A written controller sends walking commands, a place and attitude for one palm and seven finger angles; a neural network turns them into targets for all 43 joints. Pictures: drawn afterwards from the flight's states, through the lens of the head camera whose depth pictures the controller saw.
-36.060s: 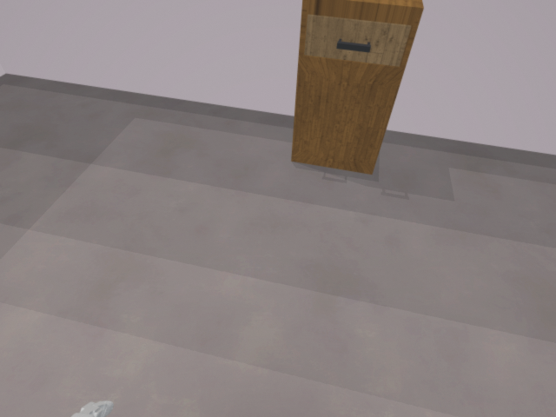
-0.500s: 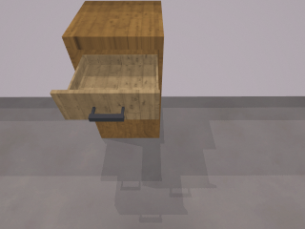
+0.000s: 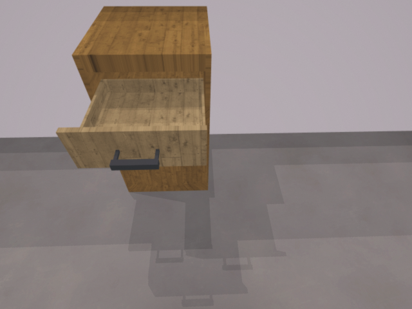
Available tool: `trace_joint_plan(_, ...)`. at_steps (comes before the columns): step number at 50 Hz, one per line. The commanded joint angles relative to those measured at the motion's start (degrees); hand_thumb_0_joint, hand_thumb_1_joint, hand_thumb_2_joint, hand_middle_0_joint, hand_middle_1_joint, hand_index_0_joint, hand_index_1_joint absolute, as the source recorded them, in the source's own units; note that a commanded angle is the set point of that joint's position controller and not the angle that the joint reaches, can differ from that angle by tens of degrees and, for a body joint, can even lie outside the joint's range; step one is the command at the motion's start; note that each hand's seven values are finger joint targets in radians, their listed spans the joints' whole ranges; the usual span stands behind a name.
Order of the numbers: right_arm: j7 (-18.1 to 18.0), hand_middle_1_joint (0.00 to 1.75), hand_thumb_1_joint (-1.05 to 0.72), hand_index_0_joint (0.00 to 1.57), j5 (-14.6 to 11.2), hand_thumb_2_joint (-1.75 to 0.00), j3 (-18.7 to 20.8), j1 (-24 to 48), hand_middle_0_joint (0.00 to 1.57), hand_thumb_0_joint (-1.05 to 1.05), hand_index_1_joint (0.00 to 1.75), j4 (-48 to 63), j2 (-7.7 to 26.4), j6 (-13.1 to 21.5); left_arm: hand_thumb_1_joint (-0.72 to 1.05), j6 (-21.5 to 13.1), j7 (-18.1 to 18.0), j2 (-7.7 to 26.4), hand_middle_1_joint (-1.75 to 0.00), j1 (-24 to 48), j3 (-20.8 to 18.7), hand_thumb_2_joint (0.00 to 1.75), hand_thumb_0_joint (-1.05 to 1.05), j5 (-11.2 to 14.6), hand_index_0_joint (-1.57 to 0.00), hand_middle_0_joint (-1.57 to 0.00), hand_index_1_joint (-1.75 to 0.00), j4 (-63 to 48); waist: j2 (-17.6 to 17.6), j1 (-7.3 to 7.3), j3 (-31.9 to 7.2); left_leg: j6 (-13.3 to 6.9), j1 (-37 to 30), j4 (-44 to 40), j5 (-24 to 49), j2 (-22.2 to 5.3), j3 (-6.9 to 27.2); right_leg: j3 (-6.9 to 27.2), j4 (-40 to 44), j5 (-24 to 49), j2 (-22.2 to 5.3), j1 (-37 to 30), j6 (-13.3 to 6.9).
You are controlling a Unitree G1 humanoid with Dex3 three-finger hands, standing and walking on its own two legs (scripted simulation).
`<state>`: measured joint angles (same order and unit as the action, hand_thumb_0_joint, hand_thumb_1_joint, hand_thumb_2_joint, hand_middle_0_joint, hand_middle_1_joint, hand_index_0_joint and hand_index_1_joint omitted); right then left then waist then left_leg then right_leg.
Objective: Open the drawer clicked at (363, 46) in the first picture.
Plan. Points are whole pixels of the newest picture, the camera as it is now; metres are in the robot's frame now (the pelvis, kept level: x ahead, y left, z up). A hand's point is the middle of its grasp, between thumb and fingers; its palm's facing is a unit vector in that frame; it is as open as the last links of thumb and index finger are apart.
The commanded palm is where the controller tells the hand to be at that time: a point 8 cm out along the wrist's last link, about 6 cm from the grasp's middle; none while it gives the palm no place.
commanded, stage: look to check the result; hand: left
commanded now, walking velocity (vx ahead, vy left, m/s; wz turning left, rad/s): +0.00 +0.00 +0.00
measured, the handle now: (136, 158) +0.52 +0.23 -0.08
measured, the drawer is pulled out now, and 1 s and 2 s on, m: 0.30 0.30 0.30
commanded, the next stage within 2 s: stand and wait in 0.56 s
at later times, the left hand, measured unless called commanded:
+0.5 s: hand out of the picture +0.00 +0.15 -0.17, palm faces +0.04 -0.98 -0.19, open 7.4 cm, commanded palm none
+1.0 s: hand out of the picture +0.02 +0.14 -0.17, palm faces +0.04 -0.98 -0.20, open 7.4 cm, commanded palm none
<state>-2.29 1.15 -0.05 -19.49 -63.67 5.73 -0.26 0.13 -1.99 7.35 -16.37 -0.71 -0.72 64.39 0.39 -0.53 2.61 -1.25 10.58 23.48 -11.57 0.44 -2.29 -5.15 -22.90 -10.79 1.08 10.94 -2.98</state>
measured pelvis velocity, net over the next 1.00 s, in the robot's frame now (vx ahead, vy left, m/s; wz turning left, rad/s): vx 0.02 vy -0.02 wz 0.00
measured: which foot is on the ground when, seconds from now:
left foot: down 0.00-1.00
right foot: down 0.00-1.00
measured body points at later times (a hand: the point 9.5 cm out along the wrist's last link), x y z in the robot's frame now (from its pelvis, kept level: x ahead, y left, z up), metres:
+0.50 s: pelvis +0.02 -0.01 +0.00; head +0.03 -0.02 +0.45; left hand +0.00 +0.20 -0.16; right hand +0.00 -0.21 -0.17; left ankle +0.01 +0.10 -0.74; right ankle +0.02 -0.08 -0.74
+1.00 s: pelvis +0.02 -0.02 +0.00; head +0.04 -0.04 +0.45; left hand +0.02 +0.19 -0.16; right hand +0.00 -0.23 -0.17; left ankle +0.01 +0.10 -0.74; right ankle +0.02 -0.08 -0.74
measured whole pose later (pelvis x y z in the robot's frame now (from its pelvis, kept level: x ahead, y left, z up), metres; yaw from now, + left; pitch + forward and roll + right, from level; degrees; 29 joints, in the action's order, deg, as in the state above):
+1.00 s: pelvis +0.02 -0.02 +0.00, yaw +0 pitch -2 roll +0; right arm -2.6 1.0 0.1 -17.4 -64.5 6.4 -0.4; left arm -0.5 -2.4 6.7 -16.1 -0.7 -0.5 65.1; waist 1.3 -0.4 3.4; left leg 0.9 7.5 21.9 -12.9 -1.4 -1.8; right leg -5.5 -20.8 -12.0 3.1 7.7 -4.8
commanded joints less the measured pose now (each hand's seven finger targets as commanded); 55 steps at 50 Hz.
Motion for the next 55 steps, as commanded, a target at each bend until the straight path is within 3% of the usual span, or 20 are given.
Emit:
trace_joint_plan(1,-0.26,0.3,-0.9,0.2,-0.29,-0.9,0.58,-4.7,0.2,0.0,0.3,0.75,4.71,0.45,0.9,-0.55,-0.14,5.71,-0.3,-4.58,-0.95,0.9,0.0,0.23,-0.2,-0.2,-0.3,-1.04,0.54,0.26,3.09,-1.3,2.26,-5.03,0.96,-5.04,6.13,8.0,6.01,-2.61,-6.71,0.84,-0.84)
trace_joint_plan(15,-0.49,0.3,-0.9,0.2,-0.44,-0.9,0.6,-3.49,0.2,0.0,0.3,0.32,4.96,0.65,0.9,-0.84,-0.4,5.15,-0.3,-4.99,-0.85,0.9,0.0,0.21,-0.2,-0.2,-0.3,-0.2,-0.16,0.18,1.83,-1.16,-0.75,-4.88,5.43,-5.73,5.64,7.54,5.51,3.12,-6.79,-0.63,-0.63)
trace_joint_plan(27,-0.43,0.3,-0.9,0.2,-0.43,-0.9,0.61,-2.95,0.2,0.0,0.3,0.08,5.17,0.36,0.9,-0.89,-0.47,5.22,-0.3,-4.78,-0.82,0.9,0.0,0.16,-0.2,-0.2,-0.3,-0.24,0.13,0.28,3.78,-0.83,-0.66,-5.05,3.65,-5.67,5.21,7.94,6.75,0.84,-6.49,0.27,-0.6)
trace_joint_plan(34,-0.6,0.3,-0.9,0.2,-0.43,-0.9,0.59,-3.07,0.2,0.0,0.3,-0.1,5.22,0.67,0.9,-1.08,-0.48,5.4,-0.3,-4.35,-1.01,0.9,0.0,0.28,-0.2,-0.2,-0.3,-0.26,0.48,0.29,0.94,-0.67,-1.93,-4.65,7.04,-5.83,4.78,7.68,5.73,6.88,-6.92,-2.58,-0.68)
trace_joint_plan(43,-0.54,0.3,-0.9,0.2,-0.4,-0.9,0.61,-3.47,0.2,0.0,0.3,-0.33,4.97,0.23,0.9,-1.05,-0.57,5.56,-0.3,-4.23,-0.99,0.9,0.0,0.29,-0.2,-0.2,-0.3,-0.24,-0.42,0.19,3.28,-0.41,-1.24,-4.49,4.78,-5.57,4.27,8.01,7.1,4.95,-6.89,-1.63,-0.42)
trace_joint_plan(52,-0.56,0.3,-0.9,0.2,-0.45,-0.9,0.79,-3.63,0.2,0.0,0.3,-0.29,5.03,0.07,0.9,-1.11,-0.61,5.61,-0.3,-4.4,-1.05,0.9,0.0,0.24,-0.2,-0.2,-0.3,-0.43,-0.27,0.06,3.38,-0.21,-1.76,-4.18,3.88,-5.66,3.82,8.56,8.12,3.21,-6.69,-0.87,-0.26)
trace_joint_plan(55,-0.68,0.3,-0.9,0.2,-0.39,-0.9,0.72,-3.52,0.2,0.0,0.3,-0.39,5.12,0.23,0.9,-1.15,-0.6,5.6,-0.3,-4.29,-1.1,0.9,0.0,0.39,-0.2,-0.2,-0.3,-0.31,0.38,0.14,2.11,-0.15,-1.88,-4.08,4.78,-5.62,3.8,8.59,7.45,5.93,-6.88,-2.28,-0.29)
